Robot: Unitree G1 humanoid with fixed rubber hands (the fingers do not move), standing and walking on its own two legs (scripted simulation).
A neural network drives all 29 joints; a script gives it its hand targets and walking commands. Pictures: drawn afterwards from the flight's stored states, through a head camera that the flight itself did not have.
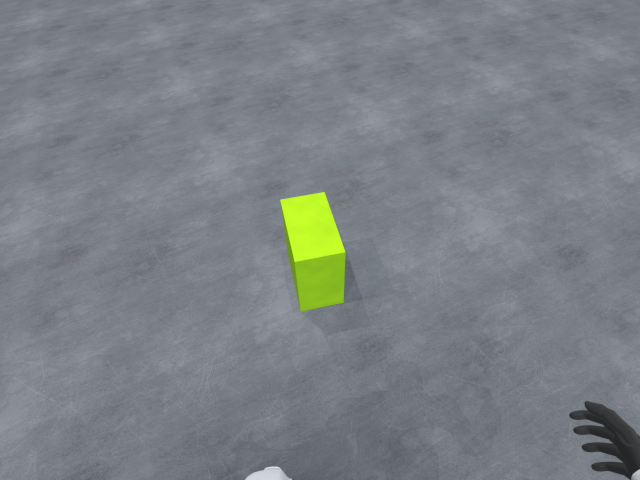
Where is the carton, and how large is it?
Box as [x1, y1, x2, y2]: [280, 192, 345, 311]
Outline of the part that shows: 324,192 280,200 287,251 301,311 343,302 345,252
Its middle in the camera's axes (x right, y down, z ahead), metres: -0.02 +0.05 +1.39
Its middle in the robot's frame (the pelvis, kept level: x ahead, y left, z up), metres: +0.93 +0.09 -0.61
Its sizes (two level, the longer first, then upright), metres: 0.282 0.159 0.292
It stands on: the floor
